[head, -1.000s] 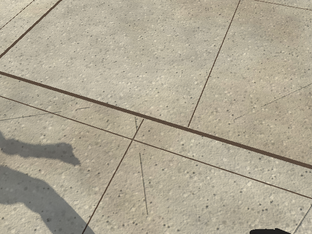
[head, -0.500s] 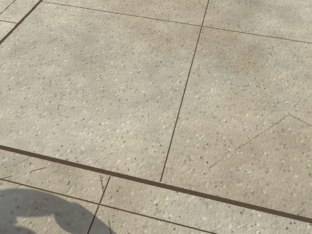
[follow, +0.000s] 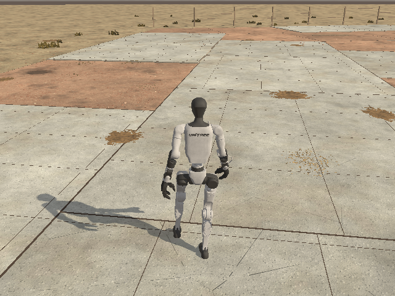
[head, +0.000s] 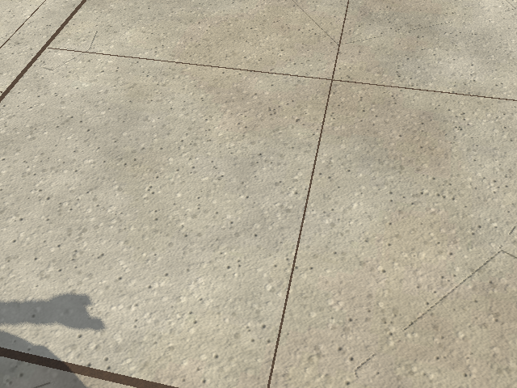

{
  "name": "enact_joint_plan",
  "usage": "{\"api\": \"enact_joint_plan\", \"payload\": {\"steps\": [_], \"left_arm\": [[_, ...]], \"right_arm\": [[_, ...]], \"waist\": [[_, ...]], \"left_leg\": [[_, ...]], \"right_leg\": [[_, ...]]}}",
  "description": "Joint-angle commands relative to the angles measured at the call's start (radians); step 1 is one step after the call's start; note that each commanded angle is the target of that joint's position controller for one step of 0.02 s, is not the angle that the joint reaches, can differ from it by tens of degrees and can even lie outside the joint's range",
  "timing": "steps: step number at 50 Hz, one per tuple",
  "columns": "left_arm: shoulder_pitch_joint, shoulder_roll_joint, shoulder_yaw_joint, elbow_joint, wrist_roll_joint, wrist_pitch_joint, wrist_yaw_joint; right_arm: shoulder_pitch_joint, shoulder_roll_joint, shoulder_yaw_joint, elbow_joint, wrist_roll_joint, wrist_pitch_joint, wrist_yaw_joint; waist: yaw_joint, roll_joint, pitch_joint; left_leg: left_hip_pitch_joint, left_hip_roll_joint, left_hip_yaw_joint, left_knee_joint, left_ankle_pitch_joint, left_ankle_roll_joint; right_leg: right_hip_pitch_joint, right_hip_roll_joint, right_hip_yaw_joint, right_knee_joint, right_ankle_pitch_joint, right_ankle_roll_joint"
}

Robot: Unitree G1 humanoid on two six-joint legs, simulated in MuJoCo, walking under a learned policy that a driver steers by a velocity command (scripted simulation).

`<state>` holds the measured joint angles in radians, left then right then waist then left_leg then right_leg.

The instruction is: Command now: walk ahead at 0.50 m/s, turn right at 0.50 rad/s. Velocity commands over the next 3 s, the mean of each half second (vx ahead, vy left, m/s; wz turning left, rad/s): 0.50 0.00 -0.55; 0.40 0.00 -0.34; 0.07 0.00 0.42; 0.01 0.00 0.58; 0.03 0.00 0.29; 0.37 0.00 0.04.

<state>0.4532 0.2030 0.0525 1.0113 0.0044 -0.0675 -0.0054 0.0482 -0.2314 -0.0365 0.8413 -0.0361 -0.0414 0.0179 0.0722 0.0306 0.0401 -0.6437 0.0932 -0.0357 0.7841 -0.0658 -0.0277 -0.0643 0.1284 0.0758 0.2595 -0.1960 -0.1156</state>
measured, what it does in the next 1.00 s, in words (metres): walks ahead, turning right: left foot, then right foot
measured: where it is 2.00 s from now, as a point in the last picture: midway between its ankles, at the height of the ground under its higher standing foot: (350, 386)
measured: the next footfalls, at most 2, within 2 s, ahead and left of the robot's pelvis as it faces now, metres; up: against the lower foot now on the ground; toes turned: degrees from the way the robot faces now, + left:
left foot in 0.20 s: +0.29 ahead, +0.13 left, +0.00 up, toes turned -9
right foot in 0.74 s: +0.47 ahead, -0.16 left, +0.00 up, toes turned -31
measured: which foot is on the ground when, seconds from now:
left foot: up 0.00-0.18, down 0.20-0.74, up 0.76-1.00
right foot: down 0.00-0.20, up 0.22-0.72, down 0.74-1.00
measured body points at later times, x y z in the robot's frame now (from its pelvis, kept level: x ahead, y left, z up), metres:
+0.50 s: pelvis +0.26 +0.04 +0.00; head +0.29 +0.04 +0.45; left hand +0.47 +0.25 -0.12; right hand +0.19 -0.23 -0.12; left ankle +0.25 +0.13 -0.75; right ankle +0.30 -0.12 -0.67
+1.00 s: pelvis +0.45 -0.10 +0.00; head +0.48 -0.13 +0.45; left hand +0.64 +0.09 -0.13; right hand +0.39 -0.35 -0.15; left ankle +0.56 +0.02 -0.67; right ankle +0.43 -0.14 -0.75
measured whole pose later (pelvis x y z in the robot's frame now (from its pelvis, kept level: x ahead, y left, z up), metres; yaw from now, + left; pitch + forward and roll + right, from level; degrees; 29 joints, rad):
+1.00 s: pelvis +0.45 -0.10 +0.00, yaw -26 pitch +0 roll +1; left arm 0.24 0.21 0.03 0.87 0.02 -0.06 0.01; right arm 0.26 -0.24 -0.05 0.86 -0.02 0.00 0.01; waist -0.02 0.03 0.09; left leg -0.57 0.05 -0.02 1.03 -0.27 0.01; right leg -0.14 0.07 -0.11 0.31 -0.17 -0.11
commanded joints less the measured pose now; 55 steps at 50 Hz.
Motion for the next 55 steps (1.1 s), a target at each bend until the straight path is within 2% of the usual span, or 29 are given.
{"api": "enact_joint_plan", "payload": {"steps": [1, 4, 6, 8, 9, 10, 11, 12, 13, 14, 16, 19, 21, 27, 31, 32, 34, 35, 36, 37, 38, 39, 40, 41, 42, 44, 48, 51, 55], "left_arm": [[0.058, 0.147, 0.028, -0.049, 0.004, -0.009, 0.007], [0.086, 0.159, 0.033, -0.055, 0.014, -0.003, 0.016], [0.063, 0.175, 0.040, -0.070, 0.017, 0.000, 0.024], [0.000, 0.199, 0.049, -0.092, 0.016, -0.002, 0.024], [-0.019, 0.199, 0.049, -0.098, 0.010, -0.008, 0.015], [-0.028, 0.160, 0.041, -0.127, -0.003, -0.017, 0.005], [0.069, 0.055, 0.021, -0.155, -0.039, -0.015, 0.009], [0.088, 0.143, 0.033, -0.151, -0.011, -0.002, 0.016], [0.024, 0.159, 0.039, -0.142, 0.009, 0.009, 0.013], [-0.041, 0.142, 0.036, -0.151, 0.016, 0.012, 0.001], [-0.073, 0.120, 0.036, -0.165, 0.033, 0.031, -0.019], [-0.118, 0.101, 0.031, -0.194, 0.033, 0.057, -0.037], [-0.185, 0.097, 0.027, -0.224, 0.035, 0.063, -0.047], [-0.397, 0.074, 0.000, -0.305, 0.029, 0.056, -0.071], [-0.502, 0.084, -0.006, -0.353, 0.034, 0.055, -0.079], [-0.512, 0.089, -0.005, -0.360, 0.037, 0.055, -0.078], [-0.482, 0.101, 0.002, -0.358, 0.044, 0.055, -0.070], [-0.415, 0.115, 0.010, -0.341, 0.046, 0.052, -0.064], [-0.284, 0.135, 0.023, -0.302, 0.050, 0.043, -0.055], [-0.103, 0.193, 0.050, -0.246, 0.060, 0.037, -0.038], [-0.099, 0.293, 0.070, -0.257, 0.058, 0.035, -0.021], [-0.057, 0.298, 0.070, -0.281, 0.026, 0.046, -0.008], [-0.103, 0.252, 0.058, -0.255, 0.016, 0.045, 0.006], [-0.148, 0.189, 0.039, -0.244, 0.008, 0.033, 0.009], [-0.195, 0.146, 0.025, -0.239, 0.007, 0.023, 0.010], [-0.243, 0.101, 0.002, -0.230, 0.008, 0.007, 0.011], [-0.233, 0.132, 0.000, -0.198, 0.014, -0.013, 0.015], [-0.231, 0.122, -0.007, -0.189, 0.007, -0.004, 0.028], [-0.172, 0.134, -0.003, -0.161, 0.008, 0.014, 0.046]], "right_arm": [[-0.114, -0.059, -0.004, -0.096, 0.006, -0.008, 0.002], [-0.188, -0.066, 0.001, -0.142, 0.013, -0.017, 0.004], [-0.171, -0.083, -0.001, -0.155, 0.018, -0.027, 0.003], [-0.038, -0.111, -0.012, -0.125, 0.021, -0.040, -0.006], [0.097, -0.140, -0.026, -0.087, 0.018, -0.052, -0.017], [0.253, -0.207, -0.044, -0.071, -0.004, -0.064, -0.034], [0.315, -0.294, -0.063, -0.079, -0.028, -0.055, -0.042], [0.274, -0.255, -0.065, -0.078, -0.011, -0.037, -0.038], [0.199, -0.158, -0.044, -0.096, -0.003, -0.033, -0.034], [0.153, -0.102, -0.029, -0.097, 0.002, -0.036, -0.030], [0.163, -0.079, -0.020, -0.074, 0.005, -0.047, -0.031], [0.220, -0.089, -0.026, -0.043, 0.020, -0.075, -0.023], [0.247, -0.097, -0.030, -0.030, 0.023, -0.081, -0.021], [0.311, -0.113, -0.033, 0.003, 0.017, -0.073, -0.021], [0.374, -0.147, -0.042, 0.030, 0.016, -0.060, -0.031], [0.388, -0.155, -0.043, 0.039, 0.016, -0.052, -0.034], [0.400, -0.181, -0.048, 0.051, 0.015, -0.036, -0.040], [0.405, -0.197, -0.051, 0.055, 0.015, -0.026, -0.042], [0.398, -0.205, -0.051, 0.051, 0.020, -0.016, -0.043], [0.388, -0.195, -0.047, 0.029, 0.017, -0.013, -0.041], [0.432, -0.058, -0.014, -0.040, 0.031, -0.020, -0.020], [0.357, -0.139, -0.033, -0.060, 0.030, -0.024, -0.023], [0.293, -0.128, -0.029, -0.062, 0.043, -0.024, -0.025], [0.304, -0.097, -0.016, -0.046, 0.050, -0.029, -0.027], [0.324, -0.088, -0.015, -0.021, 0.040, -0.020, -0.028], [0.396, -0.083, -0.018, 0.021, 0.014, 0.019, -0.022], [0.401, -0.061, -0.025, 0.038, 0.019, 0.045, -0.011], [0.306, -0.062, -0.027, 0.008, 0.012, 0.049, -0.010], [0.213, -0.040, -0.017, -0.034, 0.007, 0.053, -0.005]], "waist": [[0.005, -0.096, 0.022], [0.026, -0.107, 0.026], [0.003, -0.118, 0.021], [-0.065, -0.124, -0.022], [-0.126, -0.078, -0.094], [-0.184, 0.009, -0.227], [-0.149, 0.218, -0.358], [-0.114, 0.201, -0.340], [-0.095, 0.066, -0.180], [-0.089, 0.003, -0.087], [-0.064, 0.064, -0.033], [-0.051, 0.069, -0.039], [-0.056, 0.059, -0.029], [-0.092, 0.052, 0.023], [-0.120, 0.050, 0.051], [-0.122, 0.052, 0.051], [-0.102, 0.070, 0.018], [-0.072, 0.076, -0.027], [-0.016, 0.057, -0.104], [0.062, -0.011, -0.211], [0.005, -0.257, -0.311], [0.048, -0.165, -0.370], [0.023, -0.073, -0.242], [-0.017, -0.054, -0.159], [-0.060, -0.027, -0.108], [-0.111, -0.047, -0.090], [-0.132, -0.084, -0.075], [-0.111, -0.115, -0.048], [-0.066, -0.118, -0.043]], "left_leg": [[-0.021, -0.044, 0.032, -0.070, 0.060, -0.008], [-0.019, -0.067, 0.027, -0.142, 0.022, 0.000], [0.061, -0.078, 0.013, -0.212, -0.013, 0.016], [0.297, -0.117, 0.025, -0.292, -0.076, 0.044], [0.488, -0.114, 0.024, -0.351, -0.053, 0.069], [0.724, 0.055, -0.135, -0.369, -0.184, 0.116], [0.995, 0.337, -0.530, -0.420, -0.244, 0.210], [0.918, 0.362, -0.718, -0.492, -0.375, 0.255], [0.765, 0.314, -0.574, -0.519, -0.422, 0.233], [0.642, 0.255, -0.418, -0.546, -0.326, 0.210], [0.530, 0.180, -0.224, -0.585, -0.133, 0.171], [0.526, 0.170, -0.102, -0.606, 0.070, 0.178], [0.547, 0.174, -0.040, -0.623, 0.119, 0.186], [0.560, 0.142, 0.138, -0.636, 0.185, 0.165], [0.652, 0.178, 0.194, -0.607, 0.250, 0.152], [0.684, 0.185, 0.209, -0.578, 0.311, 0.147], [0.729, 0.190, 0.253, -0.448, 0.602, 0.135], [0.740, 0.190, 0.270, -0.323, 0.728, 0.132], [0.693, 0.179, 0.292, -0.131, 0.732, 0.120], [0.510, 0.158, 0.300, 0.139, 0.508, 0.088], [0.072, 0.016, 0.292, 0.485, -0.363, 0.030], [-0.030, -0.075, 0.111, 0.644, -0.494, 0.014], [-0.058, -0.013, 0.055, 0.626, -0.373, 0.023], [-0.004, 0.007, 0.046, 0.542, -0.335, 0.030], [0.058, 0.028, 0.032, 0.456, -0.328, 0.033], [0.201, 0.009, 0.020, 0.377, -0.301, 0.031], [0.202, -0.049, 0.018, 0.286, -0.185, 0.033], [0.154, -0.045, 0.046, 0.170, -0.099, 0.033], [0.151, -0.050, 0.089, 0.022, -0.083, 0.044]], "right_leg": [[0.001, -0.252, 0.229, -0.054, 0.311, -0.109], [0.071, -0.266, 0.261, 0.005, 0.388, -0.110], [0.075, -0.275, 0.286, 0.048, 0.425, -0.090], [0.006, -0.252, 0.282, 0.148, 0.531, -0.050], [-0.039, -0.198, 0.246, 0.305, 0.557, -0.026], [-0.163, -0.134, 0.191, 0.547, 0.373, -0.004], [-0.462, 0.008, 0.057, 0.834, -0.266, 0.030], [-0.576, -0.043, 0.033, 0.961, -0.344, 0.020], [-0.595, -0.102, 0.035, 0.992, -0.243, 0.020], [-0.576, -0.134, 0.023, 0.957, -0.168, 0.028], [-0.527, -0.174, 0.006, 0.904, -0.126, 0.045], [-0.551, -0.184, -0.013, 0.900, -0.074, 0.056], [-0.614, -0.197, -0.019, 0.878, -0.014, 0.064], [-0.603, -0.198, -0.093, 0.577, 0.184, 0.068], [-0.557, -0.183, -0.162, 0.424, 0.121, 0.030], [-0.543, -0.170, -0.179, 0.398, 0.078, 0.016], [-0.450, -0.110, -0.220, 0.358, -0.030, -0.021], [-0.366, -0.071, -0.231, 0.336, -0.072, -0.044], [-0.200, -0.030, -0.231, 0.275, -0.057, -0.073], [0.068, -0.090, -0.109, 0.229, -0.087, -0.118], [0.396, -0.435, 0.384, 0.185, -0.054, -0.228], [0.391, -0.545, 0.631, 0.071, 0.241, -0.287], [0.298, -0.510, 0.377, 0.099, 0.561, -0.258], [0.167, -0.464, 0.240, 0.104, 0.755, -0.220], [0.069, -0.412, 0.143, 0.080, 0.770, -0.162], [-0.073, -0.368, 0.031, 0.030, 0.800, -0.107], [-0.093, -0.339, -0.101, -0.001, 0.868, -0.069], [-0.064, -0.321, -0.166, 0.004, 0.804, -0.044], [0.010, -0.349, -0.194, 0.045, 0.774, -0.064]]}}
Over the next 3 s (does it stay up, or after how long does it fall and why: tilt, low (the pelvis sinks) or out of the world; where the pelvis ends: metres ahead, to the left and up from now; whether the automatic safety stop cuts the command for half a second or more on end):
stays up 0.64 -0.10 -0.01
